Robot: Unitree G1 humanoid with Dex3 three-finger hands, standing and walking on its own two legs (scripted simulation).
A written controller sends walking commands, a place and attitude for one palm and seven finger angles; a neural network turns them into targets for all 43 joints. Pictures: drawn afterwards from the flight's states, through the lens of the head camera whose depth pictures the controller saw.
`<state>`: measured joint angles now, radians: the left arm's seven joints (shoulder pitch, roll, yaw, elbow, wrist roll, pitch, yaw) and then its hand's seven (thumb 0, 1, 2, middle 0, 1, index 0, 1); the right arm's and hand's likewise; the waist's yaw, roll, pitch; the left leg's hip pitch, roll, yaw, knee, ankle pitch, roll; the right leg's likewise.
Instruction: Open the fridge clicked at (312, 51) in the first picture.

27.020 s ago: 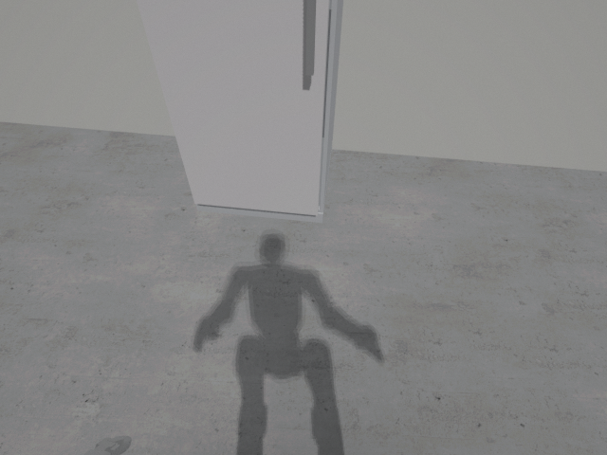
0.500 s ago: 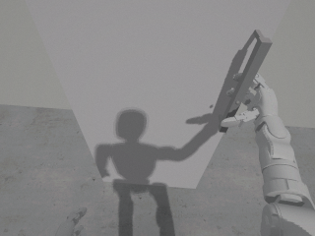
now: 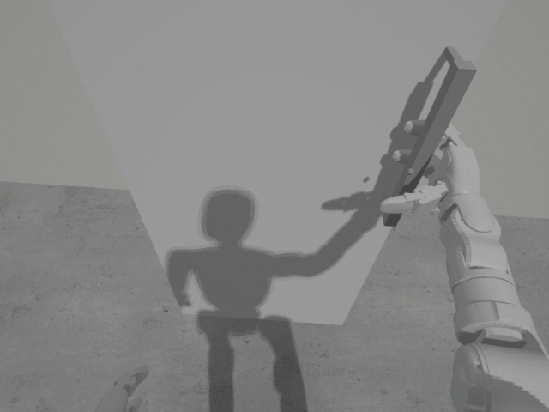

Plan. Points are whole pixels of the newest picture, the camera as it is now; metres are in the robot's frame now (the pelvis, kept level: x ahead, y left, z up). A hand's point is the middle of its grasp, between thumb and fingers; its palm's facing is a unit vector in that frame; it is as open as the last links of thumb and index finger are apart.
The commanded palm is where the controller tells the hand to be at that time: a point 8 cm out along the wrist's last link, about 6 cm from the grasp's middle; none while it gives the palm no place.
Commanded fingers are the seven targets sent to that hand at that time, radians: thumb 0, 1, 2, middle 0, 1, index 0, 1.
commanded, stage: slide the fingers in behind the handle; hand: right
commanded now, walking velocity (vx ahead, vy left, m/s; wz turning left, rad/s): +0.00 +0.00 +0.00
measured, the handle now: (415, 151) +0.49 -0.17 +0.14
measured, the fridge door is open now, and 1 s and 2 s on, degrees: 0 0 0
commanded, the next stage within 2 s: grip the handle and tug to test in 0.40 s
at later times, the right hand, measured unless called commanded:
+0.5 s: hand (405, 168) +0.44 -0.15 +0.15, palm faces -0.01 +1.00 -0.01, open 14.1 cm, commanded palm +0.41 -0.20 +0.15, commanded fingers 0.00 0.45 -0.32 0.31 1.21 0.31 1.21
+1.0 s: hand (409, 168) +0.44 -0.15 +0.14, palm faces -0.02 +1.00 -0.01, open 8.5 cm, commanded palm +0.41 -0.21 +0.15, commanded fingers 0.00 -0.71 -0.82 0.43 1.37 0.43 1.37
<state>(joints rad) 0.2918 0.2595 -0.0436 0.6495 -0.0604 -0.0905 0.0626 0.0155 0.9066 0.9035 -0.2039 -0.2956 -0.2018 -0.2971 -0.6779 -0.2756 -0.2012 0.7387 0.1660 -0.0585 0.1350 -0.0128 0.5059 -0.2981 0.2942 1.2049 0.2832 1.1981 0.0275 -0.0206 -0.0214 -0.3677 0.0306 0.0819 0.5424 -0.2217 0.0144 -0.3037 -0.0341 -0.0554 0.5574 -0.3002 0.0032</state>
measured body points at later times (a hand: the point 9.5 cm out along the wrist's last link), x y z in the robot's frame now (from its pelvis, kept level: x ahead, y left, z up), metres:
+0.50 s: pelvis +0.01 -0.01 +0.00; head +0.03 +0.00 +0.45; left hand +0.11 +0.24 -0.11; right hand +0.43 -0.20 +0.15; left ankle +0.04 +0.11 -0.73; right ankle -0.01 -0.12 -0.73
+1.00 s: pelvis +0.01 -0.01 +0.00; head +0.03 +0.00 +0.45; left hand +0.12 +0.24 -0.11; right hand +0.44 -0.21 +0.15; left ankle +0.04 +0.11 -0.73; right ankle -0.01 -0.12 -0.73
